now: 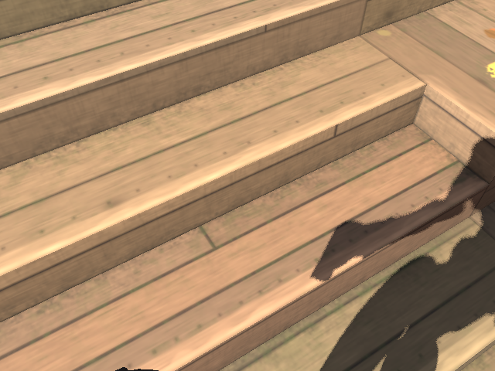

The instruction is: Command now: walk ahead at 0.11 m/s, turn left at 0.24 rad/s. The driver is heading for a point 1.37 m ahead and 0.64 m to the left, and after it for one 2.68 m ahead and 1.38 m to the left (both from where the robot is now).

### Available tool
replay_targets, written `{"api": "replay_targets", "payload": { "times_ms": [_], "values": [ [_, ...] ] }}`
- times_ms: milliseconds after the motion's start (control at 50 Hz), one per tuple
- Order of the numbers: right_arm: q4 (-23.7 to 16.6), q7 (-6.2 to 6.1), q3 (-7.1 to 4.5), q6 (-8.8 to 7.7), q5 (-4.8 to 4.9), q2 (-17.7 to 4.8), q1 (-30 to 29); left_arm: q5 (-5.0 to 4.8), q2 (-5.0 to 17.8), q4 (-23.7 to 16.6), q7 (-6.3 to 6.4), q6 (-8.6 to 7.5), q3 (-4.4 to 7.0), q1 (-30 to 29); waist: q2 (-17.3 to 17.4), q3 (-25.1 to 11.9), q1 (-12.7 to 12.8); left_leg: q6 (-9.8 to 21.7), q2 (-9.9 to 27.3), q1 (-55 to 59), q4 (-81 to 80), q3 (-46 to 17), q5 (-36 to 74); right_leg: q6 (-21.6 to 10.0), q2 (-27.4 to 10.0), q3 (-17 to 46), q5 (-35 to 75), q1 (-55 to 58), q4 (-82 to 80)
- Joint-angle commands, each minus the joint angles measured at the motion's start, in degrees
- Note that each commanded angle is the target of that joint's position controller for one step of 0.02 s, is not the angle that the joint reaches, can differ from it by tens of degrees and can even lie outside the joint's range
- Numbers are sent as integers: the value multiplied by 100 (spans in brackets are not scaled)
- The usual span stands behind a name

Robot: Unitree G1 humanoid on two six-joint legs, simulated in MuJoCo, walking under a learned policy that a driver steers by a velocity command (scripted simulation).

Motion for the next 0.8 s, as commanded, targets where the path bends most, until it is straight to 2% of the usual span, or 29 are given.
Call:
{"api": "replay_targets", "payload": {
  "times_ms": [20,40,60,80,100,120,160,180,220,240,300,340,380,400,420,440,480,500,520,540,560,580,600,620,640,680,720,760,800],
  "values": [
    [-591,131,-353,37,78,-831,8,-104,1215,-178,499,-113,454,752,319,-1334,415,604,1040,843,1418,-845,6028,-741,-126,98,2448,2216,-1496],
    [-698,103,-185,21,7,-219,383,-58,1453,-2,617,-271,542,1703,-248,-2171,464,130,652,-548,2829,-570,3862,-1786,-963,804,4984,4172,-1161],
    [-806,117,-43,-21,-146,112,853,-45,1783,8,625,-338,701,2249,-1568,-2393,653,-354,-422,-2735,5254,-404,-1418,-3433,-2657,2663,5986,5478,-1608],
    [-821,132,-197,47,-124,-364,365,267,1836,154,608,-374,820,2417,-1164,-1392,904,-336,-378,-4096,8393,-1095,-2244,-2966,-2664,3072,4124,4584,-1769],
    [-973,68,-206,145,58,-333,-242,353,1603,486,513,-348,779,2343,-925,-711,867,-44,-371,-5352,10123,-1222,-2068,-2410,-2413,2328,2479,3908,-1910],
    [-1181,-11,-189,247,146,-322,-567,327,995,608,383,-298,575,1829,-667,-460,589,190,-299,-5791,10592,-1305,-1866,-2060,-2270,1820,1579,3209,-2306],
    [-1596,-43,86,410,14,116,-814,204,163,727,272,-268,227,933,-15,-456,-25,408,49,-5498,9872,-1474,-1467,-1538,-1882,956,524,2279,-2717],
    [-1663,37,184,495,64,269,-800,229,174,719,287,-278,170,639,-48,-472,-156,367,147,-5294,9742,-1321,-1349,-1335,-1582,500,-130,1926,-2899],
    [-1661,170,247,531,169,27,-794,320,641,684,363,-350,274,672,-235,-521,3,173,103,-5399,10150,-1040,-1035,-1297,-1430,105,-463,1863,-3128],
    [-1853,135,277,520,231,-187,-1099,372,768,701,386,-383,297,871,-15,-502,115,74,211,-5725,9966,-1141,-777,-1295,-1564,100,-544,1922,-3078],
    [-2021,105,375,541,67,-376,-1651,444,1056,861,347,-413,317,1723,-212,-415,434,-116,550,-6460,8882,-1200,-265,-1488,-1808,69,-757,2598,-3223],
    [-2095,11,480,582,115,-371,-1913,492,1170,1062,294,-427,379,2283,-322,-289,583,-45,661,-7172,8996,-1645,-841,-1492,-2221,346,-467,3227,-3268],
    [-1985,201,546,642,4,-365,-2085,248,1518,727,152,-480,541,1489,-21,-302,284,-12,860,-5624,6269,-913,-1915,-1215,-1972,-336,-1085,2501,-3675],
    [-1883,224,490,696,53,-507,-2115,204,1540,626,117,-527,563,1471,-320,-361,309,-49,662,-4755,6016,-605,-2409,-1094,-1833,-542,-1446,1975,-3764],
    [-1722,260,531,673,64,-274,-1768,156,1574,452,148,-612,583,1199,-853,-340,206,-183,521,-3603,6342,-340,-1845,-1083,-1910,-827,-839,1563,-3766],
    [-1650,274,505,587,78,-345,-1624,170,1710,232,184,-680,640,921,-632,-322,162,-208,415,-3417,5879,-351,-1455,-1062,-1910,-919,-762,1785,-3614],
    [-1570,263,396,287,169,-574,-1594,25,1848,76,229,-743,746,923,-508,-301,224,22,97,-3083,4264,-173,-1059,-1079,-1861,-1039,451,2499,-2926],
    [-1497,155,306,168,215,-763,-1163,-47,1691,72,202,-724,714,1101,-501,-674,72,364,-122,-2203,3589,-465,-12,-980,-1769,-1111,2113,2518,-2205],
    [-1477,-62,72,-9,182,-1555,-622,-27,1022,-342,255,-743,567,1187,1002,-1321,54,1402,629,-752,2829,-2849,3091,-248,-791,-1421,1730,1049,-373],
    [-1290,-205,-271,-16,-102,-2640,1236,3,915,-934,250,-731,528,423,2309,-2517,-664,2003,1653,947,505,-5990,3651,267,265,-531,-2895,-521,1552],
    [-1167,-146,-393,-175,-135,-2840,1196,-182,717,-922,132,-610,505,452,1891,-1887,-556,1344,1904,632,78,-6392,2821,223,467,1194,-2215,-1345,3523],
    [-1214,-76,-366,-165,-70,-2476,680,-327,825,-788,165,-546,561,267,1805,-1087,-554,1142,1589,-408,155,-5678,1110,156,576,1697,-1797,-1739,4745],
    [-1252,-60,-281,-116,202,-1961,-226,-174,841,-585,262,-512,541,537,1842,-684,-107,1184,1201,-1102,518,-4955,41,98,423,1504,-1467,-1928,5432],
    [-1161,-40,-162,-94,363,-1399,-912,37,705,-419,304,-471,404,835,1174,-334,348,1228,787,-1972,1007,-4202,-328,-58,251,1201,-1031,-1845,5698],
    [-1225,-42,-101,-4,293,-1119,-1373,109,684,-418,336,-433,334,1003,641,-360,640,1240,570,-2587,961,-3899,-317,-125,193,1050,-967,-1468,5671],
    [-1343,-163,-35,76,128,-923,-1711,0,797,-418,364,-341,296,1040,338,-715,683,1256,632,-2309,713,-3816,684,50,156,913,-917,-1513,5667],
    [-1231,-274,-19,53,-12,-875,-1241,-61,1010,-547,418,-222,320,587,226,-854,374,1311,730,-1665,597,-3825,884,463,24,938,-991,-1987,5032],
    [-1154,-317,0,49,-25,-864,-833,15,999,-554,424,-154,293,322,514,-833,84,1297,630,-1342,509,-3608,423,552,55,887,-845,-2154,4928],
    [-1390,-247,-98,12,66,-1149,-947,-20,1073,-839,448,-177,312,3,416,-711,43,1248,770,-1318,-49,-3497,939,716,-15,351,-1900,-1613,4007]
  ]
}}
Next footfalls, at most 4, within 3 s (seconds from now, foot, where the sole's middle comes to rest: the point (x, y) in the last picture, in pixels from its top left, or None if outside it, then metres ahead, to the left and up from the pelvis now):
0.50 left None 0.15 0.22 -0.63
0.98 right None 0.26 0.02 -0.63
1.48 left None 0.14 0.22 -0.63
1.86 right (126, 325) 0.50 0.27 -0.48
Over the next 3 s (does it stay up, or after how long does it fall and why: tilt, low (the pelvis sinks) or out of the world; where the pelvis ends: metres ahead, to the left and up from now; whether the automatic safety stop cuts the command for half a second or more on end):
stays up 0.86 0.64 0.53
